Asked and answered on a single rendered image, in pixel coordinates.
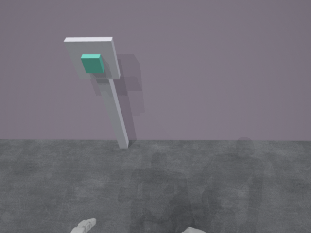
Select robot left hand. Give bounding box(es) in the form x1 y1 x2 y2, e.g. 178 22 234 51
71 218 96 233

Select button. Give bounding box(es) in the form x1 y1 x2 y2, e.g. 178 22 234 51
81 54 104 73

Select panel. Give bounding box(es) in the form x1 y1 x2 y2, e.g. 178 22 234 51
64 37 129 149

